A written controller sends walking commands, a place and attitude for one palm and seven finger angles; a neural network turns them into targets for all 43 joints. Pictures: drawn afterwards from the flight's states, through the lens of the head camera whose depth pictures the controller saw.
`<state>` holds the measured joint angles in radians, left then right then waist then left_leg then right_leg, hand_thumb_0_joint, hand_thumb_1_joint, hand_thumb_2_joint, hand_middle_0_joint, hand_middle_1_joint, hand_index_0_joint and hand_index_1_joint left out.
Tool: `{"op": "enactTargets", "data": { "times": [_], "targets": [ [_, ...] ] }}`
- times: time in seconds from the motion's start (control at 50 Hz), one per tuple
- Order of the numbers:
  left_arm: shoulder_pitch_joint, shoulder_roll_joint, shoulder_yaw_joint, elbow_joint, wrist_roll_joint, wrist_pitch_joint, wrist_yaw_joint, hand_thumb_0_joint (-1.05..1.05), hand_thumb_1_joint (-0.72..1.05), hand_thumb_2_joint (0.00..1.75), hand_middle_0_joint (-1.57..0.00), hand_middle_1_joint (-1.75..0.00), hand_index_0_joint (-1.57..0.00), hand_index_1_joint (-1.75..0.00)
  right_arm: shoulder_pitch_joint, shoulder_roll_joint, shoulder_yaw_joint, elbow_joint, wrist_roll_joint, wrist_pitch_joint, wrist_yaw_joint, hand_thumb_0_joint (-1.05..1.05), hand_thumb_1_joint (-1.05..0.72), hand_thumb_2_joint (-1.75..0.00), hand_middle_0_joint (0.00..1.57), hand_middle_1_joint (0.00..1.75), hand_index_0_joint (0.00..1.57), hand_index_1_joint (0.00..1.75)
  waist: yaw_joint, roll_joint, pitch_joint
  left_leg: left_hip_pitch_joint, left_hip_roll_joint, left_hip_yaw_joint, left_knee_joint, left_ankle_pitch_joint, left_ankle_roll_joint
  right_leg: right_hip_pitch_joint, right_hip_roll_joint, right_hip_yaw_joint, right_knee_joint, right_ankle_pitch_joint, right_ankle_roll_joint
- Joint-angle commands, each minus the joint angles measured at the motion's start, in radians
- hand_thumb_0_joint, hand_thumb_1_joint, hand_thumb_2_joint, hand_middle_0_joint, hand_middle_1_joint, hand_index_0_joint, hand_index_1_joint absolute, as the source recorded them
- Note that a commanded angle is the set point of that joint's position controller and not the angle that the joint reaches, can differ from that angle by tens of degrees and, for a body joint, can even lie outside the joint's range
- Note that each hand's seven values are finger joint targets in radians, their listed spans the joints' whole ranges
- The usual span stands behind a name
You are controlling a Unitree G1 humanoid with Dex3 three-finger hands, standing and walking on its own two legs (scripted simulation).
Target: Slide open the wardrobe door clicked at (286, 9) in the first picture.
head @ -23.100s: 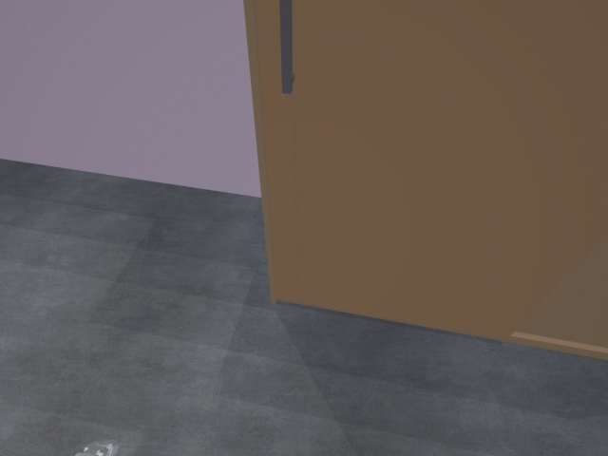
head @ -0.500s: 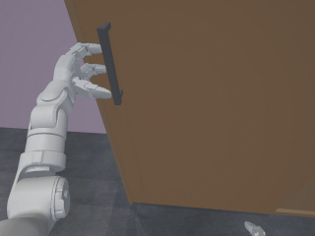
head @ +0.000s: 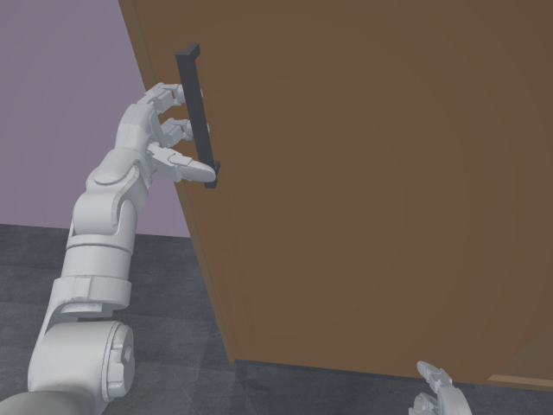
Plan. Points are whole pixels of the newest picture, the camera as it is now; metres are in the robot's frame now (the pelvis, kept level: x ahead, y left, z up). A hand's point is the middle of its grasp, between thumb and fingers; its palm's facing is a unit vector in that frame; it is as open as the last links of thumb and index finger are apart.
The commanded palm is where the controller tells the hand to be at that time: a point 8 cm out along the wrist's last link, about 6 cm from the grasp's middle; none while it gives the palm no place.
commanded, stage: slide the fingers in behind the handle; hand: left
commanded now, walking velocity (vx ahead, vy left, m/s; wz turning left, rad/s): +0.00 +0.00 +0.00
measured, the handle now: (203, 122) +0.46 +0.13 +0.23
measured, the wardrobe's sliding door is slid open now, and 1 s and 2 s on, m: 0.00 0.00 0.00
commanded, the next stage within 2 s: grip the handle and tug to test in 1.26 s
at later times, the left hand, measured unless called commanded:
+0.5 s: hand (196, 140) +0.40 +0.13 +0.23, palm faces -0.05 -1.00 +0.00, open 14.0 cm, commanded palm +0.38 +0.18 +0.23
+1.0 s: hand (210, 139) +0.40 +0.11 +0.23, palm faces -0.06 -1.00 +0.00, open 14.0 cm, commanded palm +0.38 +0.16 +0.23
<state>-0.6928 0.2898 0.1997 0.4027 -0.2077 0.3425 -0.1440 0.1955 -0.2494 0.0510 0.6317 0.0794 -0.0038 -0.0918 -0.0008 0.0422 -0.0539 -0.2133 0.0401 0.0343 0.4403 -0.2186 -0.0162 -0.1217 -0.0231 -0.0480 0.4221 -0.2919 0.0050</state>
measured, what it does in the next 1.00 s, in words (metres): stands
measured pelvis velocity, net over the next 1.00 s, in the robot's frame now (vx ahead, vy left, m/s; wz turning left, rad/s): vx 0.00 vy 0.00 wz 0.00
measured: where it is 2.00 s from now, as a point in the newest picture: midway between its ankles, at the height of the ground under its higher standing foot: outside the picture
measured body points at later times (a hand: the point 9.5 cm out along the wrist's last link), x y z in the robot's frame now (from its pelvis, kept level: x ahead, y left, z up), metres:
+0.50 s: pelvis +0.00 +0.00 +0.00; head -0.02 -0.02 +0.45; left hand +0.40 +0.19 +0.23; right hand +0.16 -0.25 -0.10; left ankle +0.01 +0.13 -0.74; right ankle -0.04 -0.12 -0.74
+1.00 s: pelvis +0.00 +0.00 +0.00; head -0.02 -0.02 +0.45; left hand +0.40 +0.17 +0.24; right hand +0.16 -0.24 -0.10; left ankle +0.01 +0.13 -0.74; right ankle -0.04 -0.12 -0.74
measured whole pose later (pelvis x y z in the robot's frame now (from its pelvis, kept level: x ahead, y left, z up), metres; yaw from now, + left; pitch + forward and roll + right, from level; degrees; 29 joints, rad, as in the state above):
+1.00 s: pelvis +0.00 +0.00 +0.00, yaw +0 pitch -1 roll +0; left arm -0.70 0.23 0.16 0.37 -0.20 0.37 -0.07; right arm 0.20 -0.24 0.05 0.65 0.07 0.02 -0.09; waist 0.00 0.04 -0.05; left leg -0.20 0.04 0.03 0.43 -0.21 -0.02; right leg -0.11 -0.02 -0.05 0.42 -0.29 0.00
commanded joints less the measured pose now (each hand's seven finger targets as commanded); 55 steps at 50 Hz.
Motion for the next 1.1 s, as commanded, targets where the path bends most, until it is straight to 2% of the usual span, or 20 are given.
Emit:
{"op": "enactTargets", "data": {
  "times": [0.0,0.04,0.1,0.24,0.28,0.36,0.38,0.42,0.44,0.5,0.52,0.58,0.64,0.72,0.74,0.8,0.88,0.96,1.02,1.08],
  "targets": [
    [-0.492,0.215,0.069,-0.253,0.001,-0.072,0.010,0.00,-0.50,0.30,-0.30,-1.20,-0.30,-1.20,-0.109,-0.122,-0.044,-0.152,-0.009,-0.034,-0.010,0.00,-0.90,-0.90,0.20,0.30,0.20,0.30,0.002,-0.038,-0.279,0.207,-0.043,-0.013,-0.015,0.297,0.064,-0.003,0.036,0.000,-0.047,0.396,-0.022],
    [-0.491,0.173,0.039,-0.238,-0.003,-0.068,0.006,0.00,-0.50,0.30,-0.30,-1.20,-0.30,-1.20,-0.110,-0.116,-0.043,-0.147,-0.007,-0.034,-0.010,0.00,-0.90,-0.90,0.20,0.30,0.20,0.30,-0.010,-0.051,-0.261,0.214,-0.043,-0.012,-0.008,0.292,0.063,-0.024,0.040,-0.003,-0.050,0.397,-0.020],
    [-0.479,0.206,0.067,-0.226,-0.008,-0.063,0.004,0.00,-0.50,0.30,-0.30,-1.20,-0.30,-1.20,-0.107,-0.123,-0.044,-0.147,-0.008,-0.030,-0.011,0.00,-0.90,-0.90,0.20,0.30,0.20,0.30,-0.002,-0.067,-0.257,0.196,-0.045,-0.013,-0.012,0.285,0.066,-0.012,0.038,-0.001,-0.053,0.399,-0.018],
    [-0.475,0.151,0.029,-0.278,-0.013,-0.059,0.002,0.00,-0.50,0.30,-0.30,-1.20,-0.30,-1.20,-0.116,-0.116,-0.046,-0.150,-0.007,-0.033,-0.007,0.00,-0.90,-0.90,0.20,0.30,0.20,0.30,-0.008,-0.041,-0.275,0.221,-0.046,-0.010,-0.003,0.307,0.065,-0.016,0.040,-0.003,-0.046,0.425,-0.019],
    [-0.434,0.193,0.066,-0.273,-0.011,-0.057,0.006,0.00,-0.50,0.30,-0.30,-1.20,-0.30,-1.20,-0.115,-0.125,-0.050,-0.148,-0.009,-0.031,-0.006,0.00,-0.90,-0.90,0.20,0.30,0.20,0.30,0.007,-0.063,-0.282,0.215,-0.045,-0.012,-0.006,0.310,0.065,0.004,0.040,-0.004,-0.046,0.423,-0.020],
    [-0.446,0.143,0.031,-0.271,-0.014,-0.037,0.013,0.00,-0.50,0.30,-0.30,-1.20,-0.30,-1.20,-0.122,-0.116,-0.045,-0.148,-0.007,-0.029,-0.005,0.00,-0.90,-0.90,0.20,0.30,0.20,0.30,-0.003,-0.067,-0.245,0.203,-0.047,-0.009,-0.008,0.288,0.066,-0.023,0.041,-0.005,-0.050,0.407,-0.016],
    [-0.420,0.185,0.066,-0.245,-0.010,-0.035,0.019,0.00,-0.50,0.30,-0.30,-1.20,-0.30,-1.20,-0.115,-0.124,-0.048,-0.141,-0.010,-0.026,-0.006,0.00,-0.90,-0.90,0.20,0.30,0.20,0.30,0.007,-0.079,-0.240,0.193,-0.044,-0.010,-0.012,0.276,0.065,-0.016,0.041,-0.005,-0.056,0.387,-0.017],
    [-0.459,0.158,0.040,-0.259,-0.008,-0.032,0.021,0.00,-0.50,0.30,-0.30,-1.20,-0.30,-1.20,-0.122,-0.117,-0.045,-0.145,-0.010,-0.026,-0.008,0.00,-0.90,-0.90,0.20,0.30,0.20,0.30,-0.002,-0.077,-0.234,0.189,-0.047,-0.008,-0.013,0.269,0.067,-0.022,0.039,-0.002,-0.056,0.386,-0.014],
    [-0.478,0.184,0.057,-0.269,-0.005,-0.036,0.027,0.00,-0.50,0.30,-0.30,-1.20,-0.30,-1.20,-0.118,-0.121,-0.045,-0.143,-0.010,-0.025,-0.009,0.00,-0.90,-0.90,0.20,0.30,0.20,0.30,-0.002,-0.072,-0.245,0.192,-0.047,-0.010,-0.011,0.271,0.066,-0.016,0.039,0.000,-0.054,0.386,-0.016],
    [-0.514,0.160,0.034,-0.302,-0.001,-0.053,0.033,0.00,-0.50,0.30,-0.30,-1.20,-0.30,-1.20,-0.121,-0.114,-0.046,-0.146,-0.011,-0.029,-0.008,0.00,-0.90,-0.90,0.20,0.30,0.20,0.30,-0.005,-0.028,-0.279,0.220,-0.047,-0.012,-0.008,0.288,0.065,-0.011,0.038,0.002,-0.053,0.390,-0.020],
    [-0.515,0.111,-0.004,-0.301,-0.005,-0.054,0.031,0.00,-0.50,0.30,-0.30,-1.20,-0.30,-1.20,-0.125,-0.109,-0.043,-0.148,-0.011,-0.033,-0.007,0.00,-0.90,-0.90,0.20,0.30,0.20,0.30,-0.012,-0.040,-0.267,0.224,-0.046,-0.014,-0.007,0.284,0.066,-0.024,0.041,-0.002,-0.051,0.387,-0.019],
    [-0.477,0.157,0.042,-0.246,-0.004,-0.050,0.036,0.00,-0.50,0.30,-0.30,-1.20,-0.30,-1.20,-0.112,-0.120,-0.048,-0.134,-0.016,-0.030,-0.008,0.00,-0.90,-0.90,0.20,0.30,0.20,0.30,-0.002,-0.060,-0.268,0.215,-0.046,-0.012,-0.010,0.275,0.064,-0.016,0.041,-0.002,-0.055,0.378,-0.019],
    [-0.517,0.100,-0.008,-0.240,-0.002,-0.041,0.040,0.00,-0.50,0.30,-0.30,-1.20,-0.30,-1.20,-0.119,-0.111,-0.043,-0.136,-0.010,-0.029,-0.008,0.00,-0.90,-0.90,0.20,0.30,0.20,0.30,-0.015,-0.059,-0.236,0.204,-0.045,-0.011,-0.012,0.256,0.064,-0.040,0.042,-0.002,-0.057,0.360,-0.017],
    [-0.527,0.092,-0.011,-0.251,-0.002,-0.046,0.045,0.00,-0.50,0.30,-0.30,-1.20,-0.30,-1.20,-0.117,-0.110,-0.044,-0.135,-0.013,-0.034,-0.006,0.00,-0.90,-0.90,0.20,0.30,0.20,0.30,-0.011,-0.054,-0.257,0.214,-0.047,-0.014,-0.011,0.268,0.066,-0.031,0.040,-0.001,-0.055,0.373,-0.018],
    [-0.512,0.097,0.000,-0.240,-0.004,-0.045,0.045,0.00,-0.50,0.30,-0.30,-1.20,-0.30,-1.20,-0.113,-0.110,-0.046,-0.132,-0.016,-0.035,-0.006,0.00,-0.90,-0.90,0.20,0.30,0.20,0.30,-0.010,-0.077,-0.265,0.212,-0.047,-0.014,-0.009,0.276,0.066,-0.025,0.041,-0.003,-0.054,0.385,-0.017],
    [-0.527,0.093,-0.012,-0.280,-0.001,-0.053,0.048,0.00,-0.50,0.30,-0.30,-1.20,-0.30,-1.20,-0.119,-0.109,-0.045,-0.139,-0.014,-0.033,-0.004,0.00,-0.90,-0.90,0.20,0.30,0.20,0.30,-0.007,-0.044,-0.280,0.223,-0.045,-0.017,-0.011,0.289,0.063,-0.015,0.039,-0.003,-0.049,0.385,-0.022],
    [-0.499,0.119,0.018,-0.220,0.004,-0.042,0.063,0.00,-0.50,0.30,-0.30,-1.20,-0.30,-1.20,-0.112,-0.114,-0.044,-0.125,-0.018,-0.026,-0.005,0.00,-0.90,-0.90,0.20,0.30,0.20,0.30,-0.002,-0.078,-0.237,0.200,-0.043,-0.014,-0.020,0.252,0.063,-0.027,0.042,-0.003,-0.063,0.343,-0.019],
    [-0.518,0.089,-0.003,-0.284,0.010,-0.054,0.076,0.00,-0.50,0.30,-0.30,-1.20,-0.30,-1.20,-0.122,-0.103,-0.041,-0.141,-0.019,-0.028,-0.001,0.00,-0.90,-0.90,0.20,0.30,0.20,0.30,-0.001,-0.069,-0.272,0.217,-0.042,-0.012,-0.021,0.282,0.061,-0.008,0.042,-0.004,-0.052,0.376,-0.021],
    [-0.472,0.118,0.031,-0.288,0.007,-0.055,0.078,0.00,-0.50,0.30,-0.30,-1.20,-0.30,-1.20,-0.124,-0.104,-0.043,-0.142,-0.020,-0.027,0.000,0.00,-0.90,-0.90,0.20,0.30,0.20,0.30,0.009,-0.079,-0.279,0.218,-0.042,-0.012,-0.021,0.294,0.063,0.008,0.043,-0.003,-0.054,0.393,-0.021],
    [-0.453,0.122,0.030,-0.265,0.011,-0.043,0.074,0.00,-0.50,0.30,-0.30,-1.20,-0.30,-1.20,-0.123,-0.109,-0.044,-0.141,-0.019,-0.020,-0.002,0.00,-0.90,-0.90,0.20,0.30,0.20,0.30,0.011,-0.078,-0.246,0.201,-0.040,-0.008,-0.030,0.268,0.063,0.000,0.043,-0.003,-0.065,0.365,-0.019]
  ]
}}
